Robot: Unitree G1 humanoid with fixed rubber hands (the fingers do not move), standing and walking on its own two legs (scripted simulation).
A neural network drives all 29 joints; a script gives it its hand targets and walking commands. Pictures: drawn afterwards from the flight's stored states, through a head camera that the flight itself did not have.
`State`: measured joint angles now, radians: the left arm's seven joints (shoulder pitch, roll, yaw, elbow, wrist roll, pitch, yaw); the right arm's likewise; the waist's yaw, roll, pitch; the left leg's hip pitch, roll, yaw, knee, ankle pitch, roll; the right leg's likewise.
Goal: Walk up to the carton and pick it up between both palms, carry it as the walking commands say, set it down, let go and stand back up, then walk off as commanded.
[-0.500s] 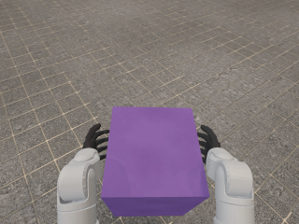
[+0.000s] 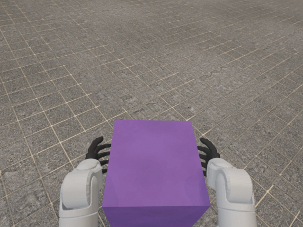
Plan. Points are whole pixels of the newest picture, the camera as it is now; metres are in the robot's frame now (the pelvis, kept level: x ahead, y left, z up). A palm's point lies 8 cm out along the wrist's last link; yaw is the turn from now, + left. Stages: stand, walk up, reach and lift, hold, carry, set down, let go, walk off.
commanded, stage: carry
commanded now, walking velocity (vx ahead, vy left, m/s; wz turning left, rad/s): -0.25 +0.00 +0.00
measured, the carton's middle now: (152, 179) +0.26 +0.01 -0.01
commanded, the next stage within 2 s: none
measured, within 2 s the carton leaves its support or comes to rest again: neither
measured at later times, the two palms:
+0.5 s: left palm out of the picture +0.09 +0.13 +0.10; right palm out of the picture +0.04 -0.16 +0.08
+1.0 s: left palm out of the picture -0.14 +0.26 +0.08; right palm out of the picture -0.10 -0.02 +0.06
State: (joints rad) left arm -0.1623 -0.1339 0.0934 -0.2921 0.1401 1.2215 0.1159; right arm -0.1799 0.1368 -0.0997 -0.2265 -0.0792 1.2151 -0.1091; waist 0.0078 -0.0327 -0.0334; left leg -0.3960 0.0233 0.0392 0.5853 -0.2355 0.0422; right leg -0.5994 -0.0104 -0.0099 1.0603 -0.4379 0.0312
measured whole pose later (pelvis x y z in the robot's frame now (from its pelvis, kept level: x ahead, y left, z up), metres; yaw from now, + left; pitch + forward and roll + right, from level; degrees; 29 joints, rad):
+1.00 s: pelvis -0.38 +0.09 +0.00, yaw +7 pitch +3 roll +1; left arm -0.15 -0.13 0.07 -0.28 0.09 1.21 0.13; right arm -0.13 0.13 -0.10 -0.31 -0.09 1.24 -0.12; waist 0.03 0.01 -0.06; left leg -0.59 -0.07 0.03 0.86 -0.28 -0.02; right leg -0.30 -0.06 -0.08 0.53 -0.29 -0.01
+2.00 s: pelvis -0.46 +0.13 +0.00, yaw +9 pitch +3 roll +0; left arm -0.21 -0.14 0.10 -0.20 0.15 1.17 0.10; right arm -0.18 0.14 -0.12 -0.21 -0.10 1.19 -0.11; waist -0.01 0.01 -0.10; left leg -0.40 0.02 0.05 0.52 -0.18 0.00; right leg -0.37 -0.03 -0.03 0.56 -0.23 0.01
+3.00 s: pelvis -0.45 +0.14 +0.00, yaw +9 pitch +3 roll +0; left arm -0.19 -0.14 0.09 -0.15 0.15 1.11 0.10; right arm -0.18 0.14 -0.13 -0.15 -0.11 1.12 -0.10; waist 0.00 -0.01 -0.11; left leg -0.39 0.02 0.06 0.55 -0.20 0.01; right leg -0.36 -0.04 -0.04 0.55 -0.24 0.02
